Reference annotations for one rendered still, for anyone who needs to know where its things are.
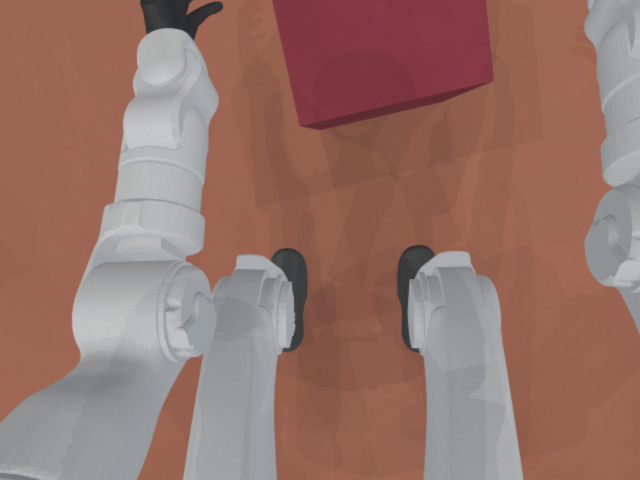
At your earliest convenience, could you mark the robot left foot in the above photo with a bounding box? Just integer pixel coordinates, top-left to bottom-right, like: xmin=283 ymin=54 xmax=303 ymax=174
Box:
xmin=271 ymin=248 xmax=308 ymax=352

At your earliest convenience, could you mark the left robot hand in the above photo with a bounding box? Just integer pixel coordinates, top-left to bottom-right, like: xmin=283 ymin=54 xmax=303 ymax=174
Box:
xmin=140 ymin=0 xmax=223 ymax=41

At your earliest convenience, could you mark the left robot forearm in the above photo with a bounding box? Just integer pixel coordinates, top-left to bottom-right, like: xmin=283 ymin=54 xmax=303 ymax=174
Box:
xmin=72 ymin=28 xmax=219 ymax=345

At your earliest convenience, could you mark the left robot upper arm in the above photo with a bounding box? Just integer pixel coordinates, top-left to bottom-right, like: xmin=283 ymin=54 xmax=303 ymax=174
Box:
xmin=0 ymin=260 xmax=217 ymax=480

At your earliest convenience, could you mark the right robot forearm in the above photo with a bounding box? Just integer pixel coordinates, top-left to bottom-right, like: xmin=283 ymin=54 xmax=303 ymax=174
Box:
xmin=584 ymin=0 xmax=640 ymax=187

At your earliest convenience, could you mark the right robot upper arm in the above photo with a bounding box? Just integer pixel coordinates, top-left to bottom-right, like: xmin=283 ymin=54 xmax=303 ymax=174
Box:
xmin=584 ymin=178 xmax=640 ymax=335

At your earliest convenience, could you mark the robot left shin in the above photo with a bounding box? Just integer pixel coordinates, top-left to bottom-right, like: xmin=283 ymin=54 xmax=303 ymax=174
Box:
xmin=212 ymin=254 xmax=295 ymax=336

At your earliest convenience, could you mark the carton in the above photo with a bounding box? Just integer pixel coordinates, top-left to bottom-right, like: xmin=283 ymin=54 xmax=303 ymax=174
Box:
xmin=272 ymin=0 xmax=494 ymax=130

